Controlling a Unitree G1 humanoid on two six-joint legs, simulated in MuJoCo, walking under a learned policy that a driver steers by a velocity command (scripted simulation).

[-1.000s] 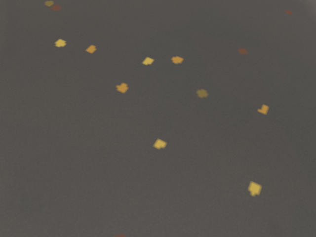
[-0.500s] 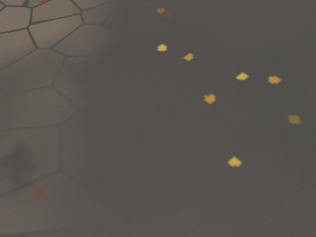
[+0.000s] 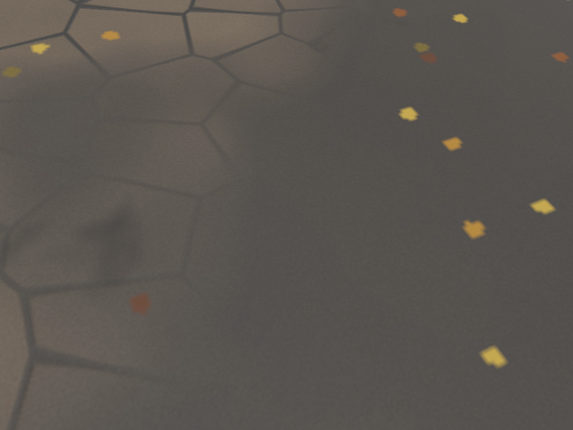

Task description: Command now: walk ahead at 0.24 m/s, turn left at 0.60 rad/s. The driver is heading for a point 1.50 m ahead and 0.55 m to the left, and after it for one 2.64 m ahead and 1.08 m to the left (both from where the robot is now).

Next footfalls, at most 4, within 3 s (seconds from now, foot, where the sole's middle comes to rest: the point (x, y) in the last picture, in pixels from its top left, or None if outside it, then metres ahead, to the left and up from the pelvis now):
0.20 right None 0.13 -0.14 -0.78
0.66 left None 0.37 0.22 -0.78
1.18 right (198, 321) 0.73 0.20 -0.78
1.68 left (65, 283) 0.83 0.55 -0.78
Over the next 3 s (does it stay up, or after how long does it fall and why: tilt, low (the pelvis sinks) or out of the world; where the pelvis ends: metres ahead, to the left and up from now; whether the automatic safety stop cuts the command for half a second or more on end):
stays up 1.44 0.53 0.00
